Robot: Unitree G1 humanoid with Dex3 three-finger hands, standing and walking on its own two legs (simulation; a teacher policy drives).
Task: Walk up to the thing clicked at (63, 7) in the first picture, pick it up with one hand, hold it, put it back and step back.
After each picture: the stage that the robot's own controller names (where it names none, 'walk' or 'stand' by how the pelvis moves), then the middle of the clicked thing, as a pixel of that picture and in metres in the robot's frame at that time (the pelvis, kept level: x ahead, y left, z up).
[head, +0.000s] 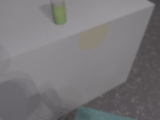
stand; (58, 11) +0.73 +0.16 +0.08
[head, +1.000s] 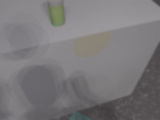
walk; (56, 11) +0.66 +0.17 +0.10
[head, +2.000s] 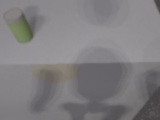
stand; (19, 26) +0.51 +0.30 +0.09
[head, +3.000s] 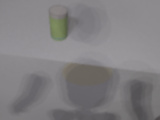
stand; (58, 23) +0.54 +0.13 +0.11
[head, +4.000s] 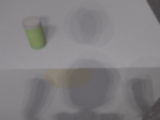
stand; (35, 33) +0.53 +0.23 +0.09
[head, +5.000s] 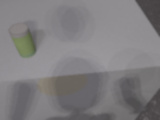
stand; (23, 41) +0.48 +0.25 +0.09
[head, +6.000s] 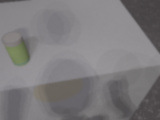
stand; (17, 49) +0.45 +0.27 +0.08
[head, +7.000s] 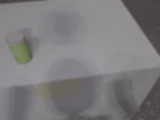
stand; (20, 48) +0.47 +0.27 +0.07
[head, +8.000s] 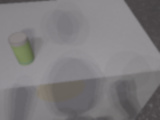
stand; (22, 49) +0.46 +0.26 +0.07
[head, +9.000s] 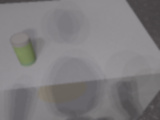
stand; (24, 50) +0.46 +0.25 +0.07
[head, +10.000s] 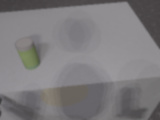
rise first; (28, 54) +0.45 +0.26 +0.08
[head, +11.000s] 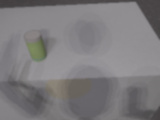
go down; (36, 46) +0.49 +0.26 +0.08
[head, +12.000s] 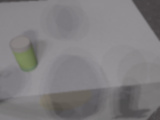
go down; (24, 54) +0.43 +0.24 +0.08
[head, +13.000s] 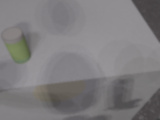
close in; (17, 46) +0.46 +0.24 +0.09
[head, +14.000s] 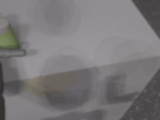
close; (5, 38) +0.47 +0.26 +0.11
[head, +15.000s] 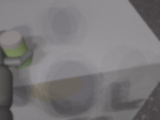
lift; (17, 50) +0.41 +0.23 +0.13
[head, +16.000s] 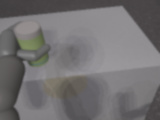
lift; (33, 44) +0.34 +0.17 +0.24
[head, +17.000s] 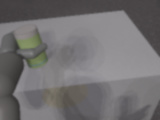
hold; (32, 46) +0.36 +0.18 +0.22
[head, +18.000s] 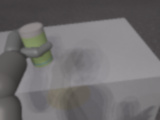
hold; (37, 45) +0.35 +0.16 +0.25
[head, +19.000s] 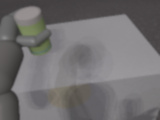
crouch; (34, 32) +0.34 +0.15 +0.30
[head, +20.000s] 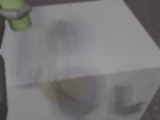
crouch; (15, 9) +0.45 +0.22 +0.28
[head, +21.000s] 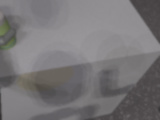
lower; out of the picture +0.48 +0.25 +0.11
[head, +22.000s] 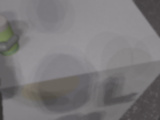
lower; (2, 36) +0.46 +0.26 +0.12
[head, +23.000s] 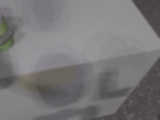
lower; out of the picture +0.48 +0.26 +0.12
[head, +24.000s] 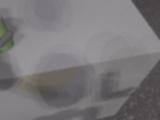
lower; out of the picture +0.47 +0.26 +0.12
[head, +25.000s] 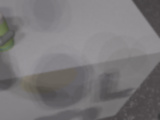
loosen; out of the picture +0.48 +0.26 +0.12
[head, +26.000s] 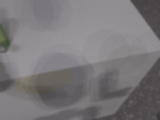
withdraw; out of the picture +0.47 +0.27 +0.12
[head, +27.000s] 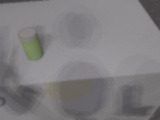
sink last; (31, 44) +0.47 +0.25 +0.10
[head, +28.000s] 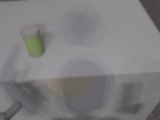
stand; (33, 42) +0.49 +0.26 +0.08
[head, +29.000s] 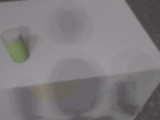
stand; (16, 47) +0.47 +0.28 +0.08
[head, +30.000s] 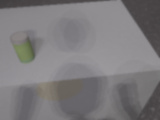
stand; (23, 47) +0.49 +0.27 +0.07
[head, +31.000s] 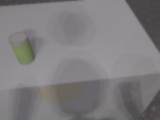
stand; (22, 49) +0.47 +0.27 +0.07
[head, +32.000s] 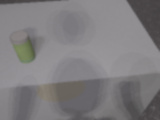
stand; (23, 47) +0.48 +0.26 +0.07
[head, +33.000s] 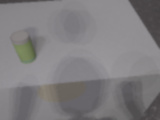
stand; (24, 47) +0.47 +0.26 +0.07
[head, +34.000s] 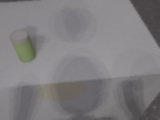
stand; (23, 46) +0.47 +0.26 +0.07
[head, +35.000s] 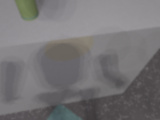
walk; (25, 2) +0.58 +0.24 +0.10
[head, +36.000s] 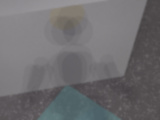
walk; out of the picture +0.86 +0.30 +0.09
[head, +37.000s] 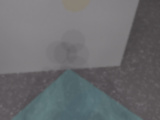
stand; out of the picture +1.13 +0.24 +0.10
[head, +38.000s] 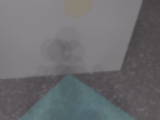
stand; out of the picture +1.09 +0.22 +0.08
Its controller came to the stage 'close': yes
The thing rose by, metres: 0.23
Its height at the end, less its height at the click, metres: +0.00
